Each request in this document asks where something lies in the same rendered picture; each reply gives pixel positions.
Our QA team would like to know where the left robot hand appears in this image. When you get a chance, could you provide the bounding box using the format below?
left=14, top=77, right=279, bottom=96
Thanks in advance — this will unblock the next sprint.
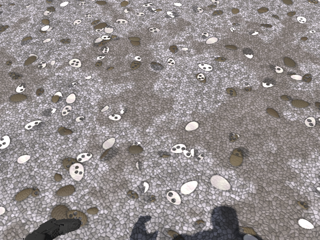
left=23, top=218, right=81, bottom=240

